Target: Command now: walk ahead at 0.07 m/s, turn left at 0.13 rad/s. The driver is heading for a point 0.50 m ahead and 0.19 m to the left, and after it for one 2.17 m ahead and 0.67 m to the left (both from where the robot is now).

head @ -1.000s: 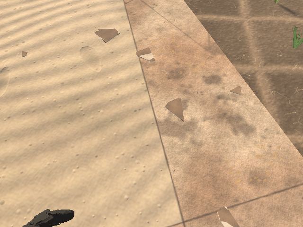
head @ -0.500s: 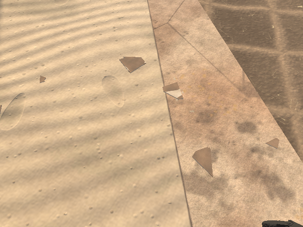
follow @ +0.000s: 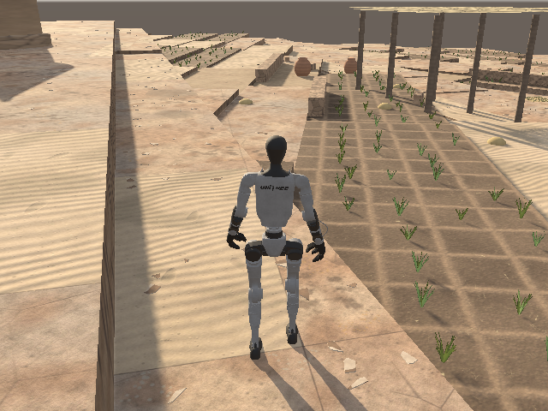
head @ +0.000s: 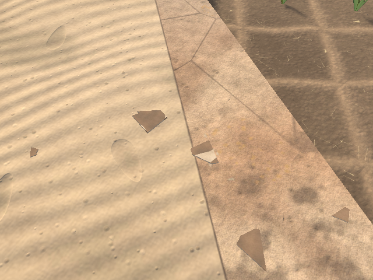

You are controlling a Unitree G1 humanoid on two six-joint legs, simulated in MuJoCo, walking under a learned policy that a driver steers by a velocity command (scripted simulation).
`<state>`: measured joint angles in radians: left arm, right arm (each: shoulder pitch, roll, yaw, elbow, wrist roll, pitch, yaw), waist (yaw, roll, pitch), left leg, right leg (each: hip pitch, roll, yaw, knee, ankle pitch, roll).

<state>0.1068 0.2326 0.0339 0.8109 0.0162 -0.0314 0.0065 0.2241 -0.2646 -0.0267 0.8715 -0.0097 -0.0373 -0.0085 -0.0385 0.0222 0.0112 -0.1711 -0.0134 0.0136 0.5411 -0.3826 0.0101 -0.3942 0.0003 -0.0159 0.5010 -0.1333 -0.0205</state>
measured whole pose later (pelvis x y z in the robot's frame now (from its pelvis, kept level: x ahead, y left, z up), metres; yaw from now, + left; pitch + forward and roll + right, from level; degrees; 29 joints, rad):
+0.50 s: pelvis +0.00 +0.05 +0.02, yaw +15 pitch +1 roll -4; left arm 0.05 0.31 0.10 0.85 -0.01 -0.05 0.02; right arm 0.45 -0.24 -0.05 0.88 0.00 -0.03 -0.02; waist -0.06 -0.02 -0.02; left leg -0.13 -0.01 -0.06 0.38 -0.27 0.07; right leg -0.59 -0.02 0.03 0.90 -0.15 0.01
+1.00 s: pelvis +0.24 +0.08 +0.01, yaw +27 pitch +2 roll -2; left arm 0.15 0.26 0.07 0.87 0.00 -0.11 -0.03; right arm 0.36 -0.27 -0.06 0.83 0.03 -0.06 -0.02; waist -0.02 0.04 0.02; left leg -0.39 0.01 -0.09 1.16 -0.39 0.03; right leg -0.27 0.05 -0.02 0.41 -0.18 -0.03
